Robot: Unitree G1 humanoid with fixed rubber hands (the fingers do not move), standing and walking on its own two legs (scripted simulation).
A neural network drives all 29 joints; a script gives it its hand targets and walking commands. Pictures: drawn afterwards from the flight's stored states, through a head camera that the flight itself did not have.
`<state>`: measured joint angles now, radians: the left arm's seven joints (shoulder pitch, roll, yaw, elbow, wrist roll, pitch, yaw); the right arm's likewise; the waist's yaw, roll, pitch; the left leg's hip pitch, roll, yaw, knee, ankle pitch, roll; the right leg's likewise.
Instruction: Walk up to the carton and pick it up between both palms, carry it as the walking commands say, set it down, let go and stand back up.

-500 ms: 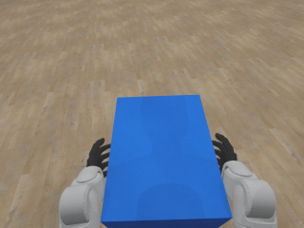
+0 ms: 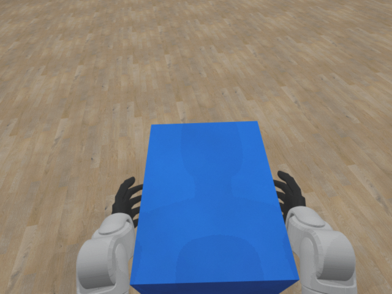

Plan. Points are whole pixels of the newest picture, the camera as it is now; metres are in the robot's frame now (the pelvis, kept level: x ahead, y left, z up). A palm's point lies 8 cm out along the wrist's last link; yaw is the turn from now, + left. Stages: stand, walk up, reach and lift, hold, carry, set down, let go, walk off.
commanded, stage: carry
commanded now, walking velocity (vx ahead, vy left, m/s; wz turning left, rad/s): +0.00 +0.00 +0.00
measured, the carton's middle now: (207, 219) +0.27 +0.00 +0.02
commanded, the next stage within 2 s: none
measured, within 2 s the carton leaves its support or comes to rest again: neither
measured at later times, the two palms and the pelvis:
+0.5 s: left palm (127, 214) +0.25 +0.15 +0.09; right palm (294, 208) +0.25 -0.16 +0.09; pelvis +0.01 +0.00 +0.00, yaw +0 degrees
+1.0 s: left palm (132, 210) +0.26 +0.14 +0.08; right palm (294, 205) +0.26 -0.16 +0.08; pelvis +0.01 -0.01 +0.00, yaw +0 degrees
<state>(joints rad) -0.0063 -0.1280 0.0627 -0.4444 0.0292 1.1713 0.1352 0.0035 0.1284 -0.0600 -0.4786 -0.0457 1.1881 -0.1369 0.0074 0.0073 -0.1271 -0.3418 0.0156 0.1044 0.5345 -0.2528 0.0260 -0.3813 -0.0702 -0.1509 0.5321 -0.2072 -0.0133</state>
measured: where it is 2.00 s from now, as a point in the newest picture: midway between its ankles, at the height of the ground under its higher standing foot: outside the picture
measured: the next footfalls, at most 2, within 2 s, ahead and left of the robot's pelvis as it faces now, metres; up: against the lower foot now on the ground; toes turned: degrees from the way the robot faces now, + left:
none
